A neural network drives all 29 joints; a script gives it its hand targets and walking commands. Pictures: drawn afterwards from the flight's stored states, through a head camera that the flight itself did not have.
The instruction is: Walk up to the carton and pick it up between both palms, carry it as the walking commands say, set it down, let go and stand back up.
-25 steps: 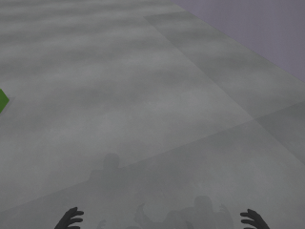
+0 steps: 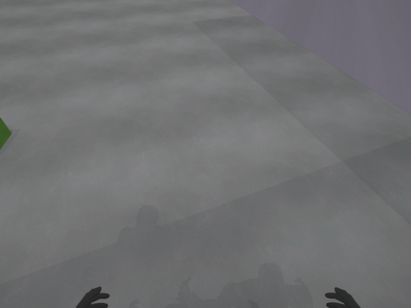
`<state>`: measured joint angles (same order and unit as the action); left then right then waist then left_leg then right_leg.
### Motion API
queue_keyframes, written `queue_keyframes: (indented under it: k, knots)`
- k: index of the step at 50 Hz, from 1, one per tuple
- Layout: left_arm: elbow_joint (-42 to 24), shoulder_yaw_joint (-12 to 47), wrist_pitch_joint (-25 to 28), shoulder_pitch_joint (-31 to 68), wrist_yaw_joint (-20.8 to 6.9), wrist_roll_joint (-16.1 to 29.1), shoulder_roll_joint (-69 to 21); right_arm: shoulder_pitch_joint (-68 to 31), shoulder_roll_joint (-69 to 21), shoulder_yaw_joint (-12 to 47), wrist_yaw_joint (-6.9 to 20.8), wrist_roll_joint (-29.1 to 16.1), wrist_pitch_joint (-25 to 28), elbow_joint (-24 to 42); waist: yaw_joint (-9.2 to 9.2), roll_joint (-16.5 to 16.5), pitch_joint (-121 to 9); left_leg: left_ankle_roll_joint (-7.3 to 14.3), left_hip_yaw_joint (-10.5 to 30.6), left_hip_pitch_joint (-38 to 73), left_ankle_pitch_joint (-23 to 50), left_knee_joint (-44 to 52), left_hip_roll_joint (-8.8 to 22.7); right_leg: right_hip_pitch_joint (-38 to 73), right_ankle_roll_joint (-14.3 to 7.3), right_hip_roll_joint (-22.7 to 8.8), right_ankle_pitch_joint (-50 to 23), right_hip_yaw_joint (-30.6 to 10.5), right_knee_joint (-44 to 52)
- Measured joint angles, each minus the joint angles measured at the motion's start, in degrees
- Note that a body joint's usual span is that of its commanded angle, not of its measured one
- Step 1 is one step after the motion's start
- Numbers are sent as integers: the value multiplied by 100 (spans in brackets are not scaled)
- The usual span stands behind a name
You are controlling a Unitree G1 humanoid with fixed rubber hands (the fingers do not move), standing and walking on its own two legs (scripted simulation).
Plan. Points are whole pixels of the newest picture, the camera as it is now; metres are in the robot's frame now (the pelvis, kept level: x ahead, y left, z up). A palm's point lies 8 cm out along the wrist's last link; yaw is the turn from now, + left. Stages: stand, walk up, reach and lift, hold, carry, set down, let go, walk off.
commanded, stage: stand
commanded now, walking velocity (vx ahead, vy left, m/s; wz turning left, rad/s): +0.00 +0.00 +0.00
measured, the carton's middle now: out of the picture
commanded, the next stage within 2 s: walk up in 0.46 s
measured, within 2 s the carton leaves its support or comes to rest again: neither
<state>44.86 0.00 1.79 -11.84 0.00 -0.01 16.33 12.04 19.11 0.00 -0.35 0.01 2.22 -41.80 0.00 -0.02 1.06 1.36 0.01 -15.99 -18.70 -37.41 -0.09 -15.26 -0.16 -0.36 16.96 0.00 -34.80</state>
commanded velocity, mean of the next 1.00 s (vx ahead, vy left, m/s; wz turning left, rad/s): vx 0.00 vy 0.00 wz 0.00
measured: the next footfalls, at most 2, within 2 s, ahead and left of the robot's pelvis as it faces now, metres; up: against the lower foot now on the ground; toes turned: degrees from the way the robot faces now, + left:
left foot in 1.08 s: +0.13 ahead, +0.27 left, +0.00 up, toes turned +14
right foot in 1.58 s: +0.40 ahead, +0.16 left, +0.00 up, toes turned +20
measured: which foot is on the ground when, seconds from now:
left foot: down 0.00-0.74, up 0.76-1.00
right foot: down 0.00-1.00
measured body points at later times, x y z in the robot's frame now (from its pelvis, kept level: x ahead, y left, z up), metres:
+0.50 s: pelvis +0.00 -0.01 +0.01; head -0.01 +0.00 +0.46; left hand +0.11 +0.26 -0.11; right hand +0.12 -0.29 -0.09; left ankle +0.02 +0.10 -0.73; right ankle +0.02 -0.14 -0.73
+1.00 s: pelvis +0.03 +0.06 +0.01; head +0.03 +0.08 +0.46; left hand +0.07 +0.41 -0.09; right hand +0.20 -0.23 -0.08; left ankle +0.08 +0.23 -0.69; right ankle +0.02 -0.13 -0.72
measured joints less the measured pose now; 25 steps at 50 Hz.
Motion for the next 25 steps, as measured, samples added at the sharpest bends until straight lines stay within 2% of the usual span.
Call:
queue_keyframes:
  k: [25]
  knots:
    - [343, 0, 0, 0, 0, 0, 0, -1, 0, 0, 0, 0, 0, -345, 0, 0, 53, -54, 0, 253, 243, 460, 0, 204, 18, -5, -193, 0, 357]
